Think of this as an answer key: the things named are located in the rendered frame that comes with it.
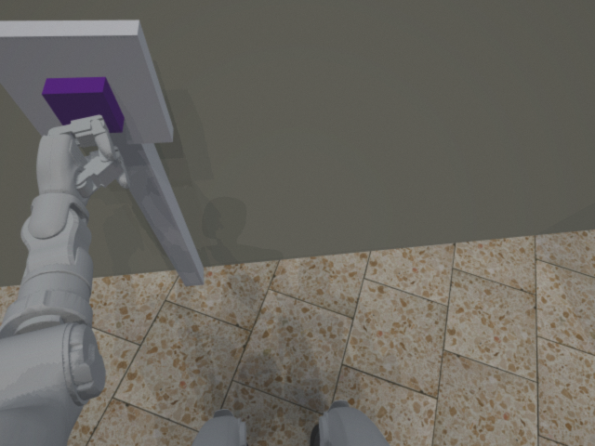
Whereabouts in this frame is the button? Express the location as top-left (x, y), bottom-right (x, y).
top-left (42, 77), bottom-right (125, 133)

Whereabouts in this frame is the robot right thigh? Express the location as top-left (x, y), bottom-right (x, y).
top-left (319, 407), bottom-right (390, 446)

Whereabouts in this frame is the robot left thigh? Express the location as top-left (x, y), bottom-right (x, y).
top-left (192, 416), bottom-right (247, 446)

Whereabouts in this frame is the left robot hand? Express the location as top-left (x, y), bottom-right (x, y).
top-left (36, 115), bottom-right (130, 206)

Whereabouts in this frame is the panel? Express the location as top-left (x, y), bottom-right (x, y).
top-left (0, 20), bottom-right (204, 286)

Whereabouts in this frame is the robot left upper arm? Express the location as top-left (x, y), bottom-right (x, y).
top-left (0, 322), bottom-right (106, 446)

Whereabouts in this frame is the robot left forearm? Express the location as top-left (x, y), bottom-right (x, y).
top-left (0, 192), bottom-right (93, 339)

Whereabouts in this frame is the robot thigh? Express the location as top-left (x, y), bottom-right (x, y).
top-left (192, 416), bottom-right (247, 446)
top-left (319, 407), bottom-right (390, 446)

